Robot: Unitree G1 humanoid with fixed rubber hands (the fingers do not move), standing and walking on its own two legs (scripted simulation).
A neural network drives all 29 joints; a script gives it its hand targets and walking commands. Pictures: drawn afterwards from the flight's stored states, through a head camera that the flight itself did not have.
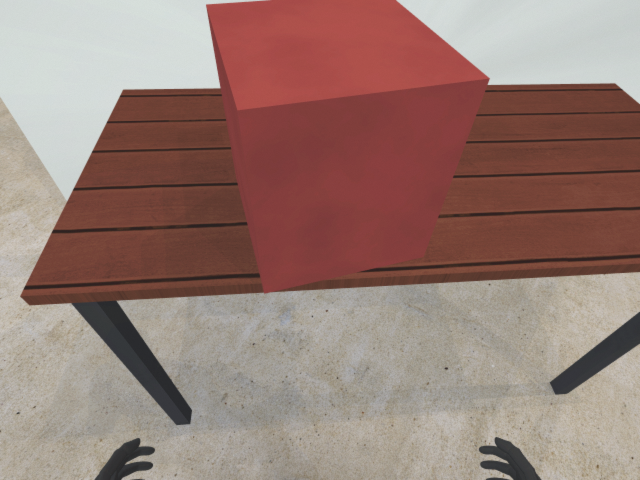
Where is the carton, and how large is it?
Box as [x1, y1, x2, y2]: [206, 0, 489, 293]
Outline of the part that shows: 206,4 236,178 264,293 423,256 489,78 395,0 265,0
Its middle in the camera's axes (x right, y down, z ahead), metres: +0.01 -0.15 +0.57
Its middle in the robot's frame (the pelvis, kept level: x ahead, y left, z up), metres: +0.54 +0.00 +0.14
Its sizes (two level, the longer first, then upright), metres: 0.274 0.263 0.299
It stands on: a table, 0.75 m high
